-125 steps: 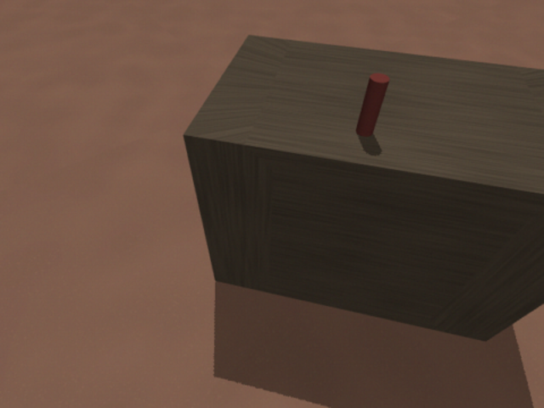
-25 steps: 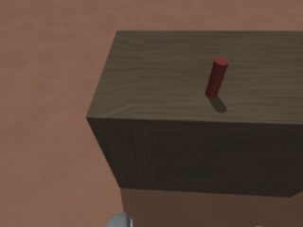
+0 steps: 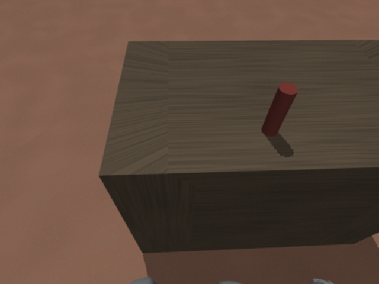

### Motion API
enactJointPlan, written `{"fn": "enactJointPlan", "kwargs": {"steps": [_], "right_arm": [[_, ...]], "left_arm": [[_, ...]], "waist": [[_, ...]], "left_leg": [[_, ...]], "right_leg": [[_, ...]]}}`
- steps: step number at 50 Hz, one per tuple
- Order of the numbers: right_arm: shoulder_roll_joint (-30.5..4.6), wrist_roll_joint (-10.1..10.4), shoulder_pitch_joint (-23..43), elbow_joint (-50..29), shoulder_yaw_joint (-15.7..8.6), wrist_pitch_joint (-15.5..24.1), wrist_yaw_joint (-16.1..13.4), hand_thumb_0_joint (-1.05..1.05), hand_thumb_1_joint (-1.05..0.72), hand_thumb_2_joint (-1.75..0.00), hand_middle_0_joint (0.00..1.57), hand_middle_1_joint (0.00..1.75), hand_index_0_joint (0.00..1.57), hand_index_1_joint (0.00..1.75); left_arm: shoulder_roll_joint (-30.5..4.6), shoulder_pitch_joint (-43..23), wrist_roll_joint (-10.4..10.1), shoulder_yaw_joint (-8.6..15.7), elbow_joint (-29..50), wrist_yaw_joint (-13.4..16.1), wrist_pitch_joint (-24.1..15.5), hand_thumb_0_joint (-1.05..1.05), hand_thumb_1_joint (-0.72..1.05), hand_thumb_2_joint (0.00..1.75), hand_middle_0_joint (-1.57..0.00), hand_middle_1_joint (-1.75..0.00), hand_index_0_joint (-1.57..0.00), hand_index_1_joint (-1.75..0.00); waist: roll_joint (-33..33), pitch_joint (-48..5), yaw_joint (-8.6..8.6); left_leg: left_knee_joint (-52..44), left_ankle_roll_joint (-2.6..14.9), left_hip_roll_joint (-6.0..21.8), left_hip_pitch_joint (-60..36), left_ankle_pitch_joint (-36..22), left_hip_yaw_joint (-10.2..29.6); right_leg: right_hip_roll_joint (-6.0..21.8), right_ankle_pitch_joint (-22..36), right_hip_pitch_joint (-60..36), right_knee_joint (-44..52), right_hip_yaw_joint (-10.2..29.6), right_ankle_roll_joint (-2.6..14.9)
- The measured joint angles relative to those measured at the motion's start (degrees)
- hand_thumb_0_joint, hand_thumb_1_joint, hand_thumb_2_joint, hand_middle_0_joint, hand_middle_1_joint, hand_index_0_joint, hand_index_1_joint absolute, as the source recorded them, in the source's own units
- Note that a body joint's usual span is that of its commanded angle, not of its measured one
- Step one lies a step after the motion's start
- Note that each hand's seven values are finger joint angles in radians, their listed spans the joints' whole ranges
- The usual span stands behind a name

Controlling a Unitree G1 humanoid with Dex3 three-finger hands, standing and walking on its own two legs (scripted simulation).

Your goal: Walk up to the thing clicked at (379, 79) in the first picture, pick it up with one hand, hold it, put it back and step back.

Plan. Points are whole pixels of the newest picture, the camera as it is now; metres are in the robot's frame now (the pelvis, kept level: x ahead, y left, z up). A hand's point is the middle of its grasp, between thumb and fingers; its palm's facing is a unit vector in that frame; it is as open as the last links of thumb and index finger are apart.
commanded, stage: walk up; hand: right
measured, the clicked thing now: (277, 111) +0.49 -0.21 +0.07
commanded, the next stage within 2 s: stand in 1.26 s
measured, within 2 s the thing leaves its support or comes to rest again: neither
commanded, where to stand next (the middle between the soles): +0.05 -0.02 m, yaw +2 degrees
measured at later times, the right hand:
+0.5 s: hand out of the picture +0.09 -0.29 -0.13, palm faces +0.02 +0.93 -0.37, open 7.4 cm
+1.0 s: hand out of the picture +0.10 -0.27 -0.12, palm faces +0.02 +0.94 -0.35, open 7.4 cm
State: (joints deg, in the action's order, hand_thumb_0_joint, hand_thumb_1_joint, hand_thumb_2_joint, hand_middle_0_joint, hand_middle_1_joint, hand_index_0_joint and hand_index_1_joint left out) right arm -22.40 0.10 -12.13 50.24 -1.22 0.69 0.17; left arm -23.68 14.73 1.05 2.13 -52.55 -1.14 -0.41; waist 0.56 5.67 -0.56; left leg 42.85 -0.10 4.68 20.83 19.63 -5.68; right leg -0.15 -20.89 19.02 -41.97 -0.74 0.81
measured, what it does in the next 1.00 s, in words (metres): stands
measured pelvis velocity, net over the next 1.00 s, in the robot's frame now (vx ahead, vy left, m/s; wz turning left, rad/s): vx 0.03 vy -0.01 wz -0.04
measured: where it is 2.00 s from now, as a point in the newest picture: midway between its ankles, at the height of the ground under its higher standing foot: outside the picture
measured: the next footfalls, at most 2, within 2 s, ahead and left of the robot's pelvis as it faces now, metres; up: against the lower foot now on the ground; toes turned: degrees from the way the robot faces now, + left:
none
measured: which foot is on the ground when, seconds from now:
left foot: down 0.00-1.00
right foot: down 0.00-1.00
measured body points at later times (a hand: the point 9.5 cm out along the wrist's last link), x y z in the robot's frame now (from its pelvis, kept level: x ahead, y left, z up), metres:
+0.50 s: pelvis +0.02 -0.02 +0.03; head +0.03 -0.03 +0.47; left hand +0.14 +0.27 -0.10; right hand +0.09 -0.34 -0.10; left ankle +0.03 +0.12 -0.71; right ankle +0.02 -0.12 -0.71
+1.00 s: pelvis +0.03 -0.01 +0.03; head +0.04 -0.01 +0.48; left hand +0.12 +0.29 -0.10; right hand +0.10 -0.32 -0.10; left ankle +0.03 +0.12 -0.71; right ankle +0.02 -0.12 -0.71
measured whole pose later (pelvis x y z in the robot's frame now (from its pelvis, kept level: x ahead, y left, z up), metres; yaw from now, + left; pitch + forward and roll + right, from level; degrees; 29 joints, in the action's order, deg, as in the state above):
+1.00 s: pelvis +0.03 -0.01 +0.03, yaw -2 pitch -2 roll +0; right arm -20.2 -0.7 -5.2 64.9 -0.4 1.4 0.0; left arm -20.3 5.2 0.3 1.2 -64.2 -1.6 0.9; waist -0.2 2.7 0.2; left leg 19.9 -1.7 4.7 7.4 10.3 -8.2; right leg -1.5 -11.5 7.1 -20.4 1.1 1.1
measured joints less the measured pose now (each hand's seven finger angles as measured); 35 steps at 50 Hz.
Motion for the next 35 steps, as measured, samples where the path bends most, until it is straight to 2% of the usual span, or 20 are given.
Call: {"fn": "enactJointPlan", "kwargs": {"steps": [2, 5, 10, 19, 35], "right_arm": [[0.34, -0.01, 0.35, 1.22, 0.23, 0.57, -0.02, 0.00, -0.91, -0.90, 0.20, 0.30, 0.20, 0.30], [0.55, -0.22, 0.93, 2.71, 0.78, 1.24, 0.13, 0.00, -0.91, -0.90, 0.20, 0.30, 0.20, 0.30], [1.00, -0.16, 2.83, 5.28, 1.21, 1.03, 0.05, 0.00, -0.91, -0.90, 0.20, 0.30, 0.20, 0.30], [0.08, -0.21, 5.30, 9.33, 1.01, 1.01, 0.07, 0.00, -0.91, -0.90, 0.20, 0.30, 0.20, 0.30], [1.26, -0.68, 5.56, 14.34, 1.12, 0.85, -0.01, 0.00, -0.91, -0.90, 0.20, 0.30, 0.20, 0.30]], "left_arm": [[0.38, -1.12, -0.27, -0.45, -0.51, -0.09, 0.40, 0.01, 0.91, 0.90, -0.20, -0.30, -0.21, -0.30], [0.73, -2.99, -0.38, -0.77, -0.80, -0.17, 0.51, 0.01, 0.91, 0.90, -0.20, -0.30, -0.21, -0.30], [0.94, -5.67, -0.65, -0.98, -1.73, -0.32, 0.14, 0.01, 0.91, 0.90, -0.20, -0.30, -0.21, -0.30], [2.98, -9.22, -0.75, -2.09, -4.88, -0.39, 0.30, 0.00, 0.91, 0.90, -0.20, -0.30, -0.21, -0.30], [3.67, -10.60, -0.86, -1.25, -9.89, -0.59, 1.02, 0.01, 0.91, 0.90, -0.20, -0.30, -0.21, -0.30]], "waist": [[-0.37, -0.51, 0.06], [-0.18, -0.97, 0.03], [-0.65, -1.38, 0.55], [-0.77, -2.10, 1.39], [-0.52, -2.61, 1.46]], "left_leg": [[-1.53, 0.08, -0.70, -1.03, -0.29, -0.61], [-2.36, 0.12, -0.27, -1.74, -0.28, -0.85], [-4.90, -0.97, 0.36, -3.41, -1.36, -0.81], [-12.74, -1.67, 0.25, -7.73, -5.07, -1.73], [-21.35, -2.10, 0.55, -12.26, -9.00, -2.14]], "right_leg": [[0.61, -0.29, -0.21, 0.08, 0.59, -0.34], [0.13, -0.03, -0.75, 0.95, 0.80, -0.31], [-0.63, 0.91, -2.27, 3.35, 0.68, 0.57], [-0.97, 3.93, -5.53, 9.57, 1.32, 0.94], [-1.76, 8.58, -10.45, 19.32, 1.49, 1.01]]}}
